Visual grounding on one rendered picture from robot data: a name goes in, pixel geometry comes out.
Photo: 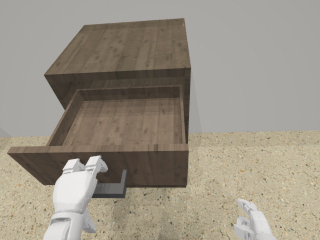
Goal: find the handle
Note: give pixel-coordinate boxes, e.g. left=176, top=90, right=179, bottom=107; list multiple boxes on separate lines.
left=91, top=169, right=128, bottom=198

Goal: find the robot right hand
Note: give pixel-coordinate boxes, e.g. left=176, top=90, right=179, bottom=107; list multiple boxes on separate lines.
left=234, top=198, right=273, bottom=240

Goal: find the robot left hand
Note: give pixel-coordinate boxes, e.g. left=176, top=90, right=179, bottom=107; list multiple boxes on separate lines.
left=52, top=155, right=108, bottom=234

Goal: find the cabinet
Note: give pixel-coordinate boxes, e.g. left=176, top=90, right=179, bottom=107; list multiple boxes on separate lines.
left=44, top=18, right=191, bottom=188

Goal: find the robot left forearm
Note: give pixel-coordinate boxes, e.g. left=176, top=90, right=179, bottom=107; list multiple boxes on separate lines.
left=43, top=211, right=85, bottom=240

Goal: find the drawer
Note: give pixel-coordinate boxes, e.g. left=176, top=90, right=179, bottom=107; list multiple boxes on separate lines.
left=7, top=85, right=189, bottom=185

